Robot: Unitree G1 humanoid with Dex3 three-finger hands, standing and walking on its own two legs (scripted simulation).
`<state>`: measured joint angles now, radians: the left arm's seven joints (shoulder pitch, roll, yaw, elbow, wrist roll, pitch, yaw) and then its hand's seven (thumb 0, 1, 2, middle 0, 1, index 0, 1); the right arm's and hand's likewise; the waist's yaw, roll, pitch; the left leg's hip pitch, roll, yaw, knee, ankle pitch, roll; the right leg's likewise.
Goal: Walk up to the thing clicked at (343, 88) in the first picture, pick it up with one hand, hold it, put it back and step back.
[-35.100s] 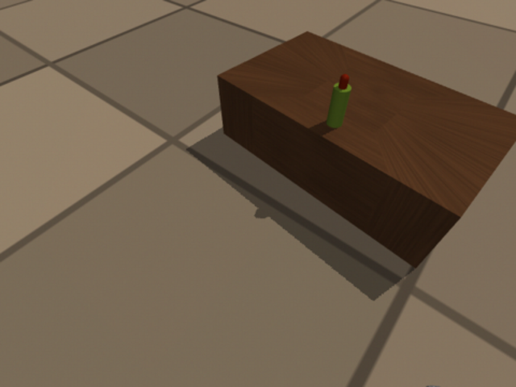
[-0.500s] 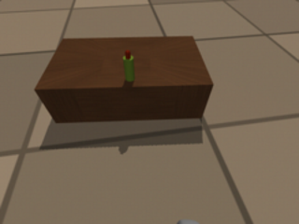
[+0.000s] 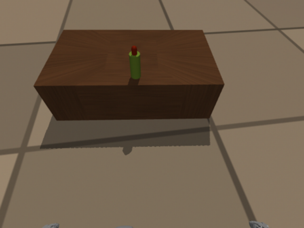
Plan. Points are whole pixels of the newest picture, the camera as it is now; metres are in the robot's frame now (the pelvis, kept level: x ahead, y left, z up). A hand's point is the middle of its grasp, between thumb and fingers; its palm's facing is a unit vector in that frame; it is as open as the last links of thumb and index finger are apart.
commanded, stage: step back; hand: left
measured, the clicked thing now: (135, 62) +1.07 +0.14 -0.26
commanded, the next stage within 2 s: stand in 0.18 s
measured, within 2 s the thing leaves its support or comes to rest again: neither
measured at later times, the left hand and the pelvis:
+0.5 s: hand out of the picture +0.10 +0.23 -0.14, palm faces -0.04 -0.94 -0.33, open 7.4 cm; pelvis +0.00 -0.01 +0.02, yaw +0 degrees
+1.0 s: hand out of the picture +0.05 +0.24 -0.14, palm faces -0.05 -0.94 -0.34, open 7.4 cm; pelvis -0.02 -0.02 +0.02, yaw -1 degrees
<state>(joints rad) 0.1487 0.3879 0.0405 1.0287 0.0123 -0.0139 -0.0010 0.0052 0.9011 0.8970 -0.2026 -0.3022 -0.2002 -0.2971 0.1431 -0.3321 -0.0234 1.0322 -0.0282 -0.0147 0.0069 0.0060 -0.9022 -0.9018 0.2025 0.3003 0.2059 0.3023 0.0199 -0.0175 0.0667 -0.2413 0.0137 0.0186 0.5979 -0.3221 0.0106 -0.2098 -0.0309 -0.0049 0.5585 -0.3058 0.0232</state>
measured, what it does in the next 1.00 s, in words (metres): stands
